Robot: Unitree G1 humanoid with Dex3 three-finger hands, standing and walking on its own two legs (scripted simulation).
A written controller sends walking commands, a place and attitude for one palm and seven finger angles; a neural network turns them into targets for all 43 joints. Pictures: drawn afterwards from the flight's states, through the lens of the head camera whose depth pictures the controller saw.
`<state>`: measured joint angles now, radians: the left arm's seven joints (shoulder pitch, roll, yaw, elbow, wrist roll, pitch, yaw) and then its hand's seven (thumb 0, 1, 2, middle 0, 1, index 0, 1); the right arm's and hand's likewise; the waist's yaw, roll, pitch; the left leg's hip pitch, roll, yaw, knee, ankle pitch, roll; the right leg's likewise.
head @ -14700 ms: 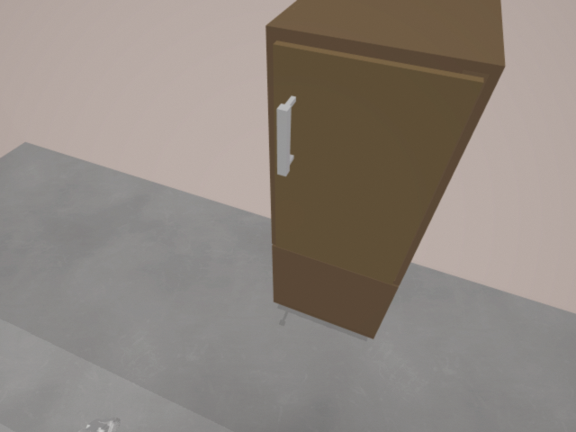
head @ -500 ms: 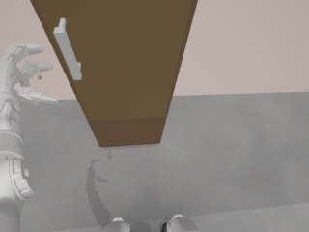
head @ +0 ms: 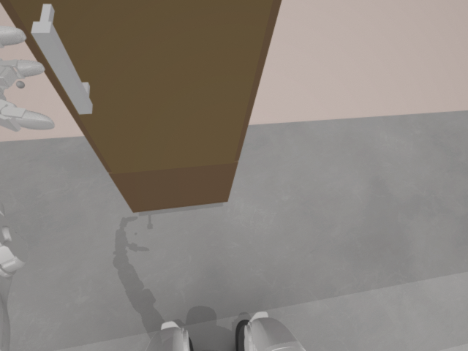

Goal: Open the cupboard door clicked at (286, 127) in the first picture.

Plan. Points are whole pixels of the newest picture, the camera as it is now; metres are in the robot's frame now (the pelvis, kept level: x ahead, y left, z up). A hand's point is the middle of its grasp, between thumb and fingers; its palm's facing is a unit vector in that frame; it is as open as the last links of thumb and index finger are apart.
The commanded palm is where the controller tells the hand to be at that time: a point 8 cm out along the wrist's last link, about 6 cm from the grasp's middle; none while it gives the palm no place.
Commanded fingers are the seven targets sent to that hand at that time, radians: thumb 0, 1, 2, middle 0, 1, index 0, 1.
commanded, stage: move the hooked fingers beside the handle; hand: left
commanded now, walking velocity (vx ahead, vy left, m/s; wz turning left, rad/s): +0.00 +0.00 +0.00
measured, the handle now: (68, 65) +0.55 +0.22 +0.10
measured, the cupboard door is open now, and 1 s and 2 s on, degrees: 0 0 0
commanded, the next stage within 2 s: slide the fingers in behind the handle in 1.38 s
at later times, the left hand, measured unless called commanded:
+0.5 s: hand (17, 97) +0.48 +0.28 +0.10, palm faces +0.03 -1.00 +0.02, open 14.0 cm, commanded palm +0.47 +0.32 +0.10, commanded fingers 0.00 -0.50 0.30 -0.30 -1.20 -0.30 -1.20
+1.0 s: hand (15, 92) +0.50 +0.29 +0.09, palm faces +0.07 -1.00 +0.00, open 14.0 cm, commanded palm +0.48 +0.33 +0.09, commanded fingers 0.00 -0.50 0.30 -0.30 -1.20 -0.30 -1.20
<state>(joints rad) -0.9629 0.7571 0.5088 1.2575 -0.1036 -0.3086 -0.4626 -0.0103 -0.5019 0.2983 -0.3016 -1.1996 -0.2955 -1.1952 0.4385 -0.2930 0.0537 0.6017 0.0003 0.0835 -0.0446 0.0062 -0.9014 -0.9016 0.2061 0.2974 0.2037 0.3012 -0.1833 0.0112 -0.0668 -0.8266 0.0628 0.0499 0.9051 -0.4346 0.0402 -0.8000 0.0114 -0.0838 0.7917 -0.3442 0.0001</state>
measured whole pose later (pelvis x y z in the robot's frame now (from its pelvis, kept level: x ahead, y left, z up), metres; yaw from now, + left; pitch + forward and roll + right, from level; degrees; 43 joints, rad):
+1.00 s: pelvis -0.01 +0.00 +0.00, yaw +0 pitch +20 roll -4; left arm -0.97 0.80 0.54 1.30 -0.09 -0.31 -0.45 -0.01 -0.50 0.30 -0.30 -1.20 -0.30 -1.20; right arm 0.44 -0.29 0.07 0.59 0.01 0.09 -0.05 0.01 -0.90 -0.90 0.21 0.30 0.20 0.30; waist -0.20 0.01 -0.06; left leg -0.86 0.07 0.04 0.94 -0.44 0.04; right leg -0.83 0.02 -0.09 0.82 -0.35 0.00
